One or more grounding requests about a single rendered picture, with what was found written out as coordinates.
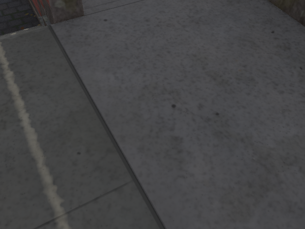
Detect stairs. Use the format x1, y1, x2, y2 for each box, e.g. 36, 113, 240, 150
0, 25, 45, 38

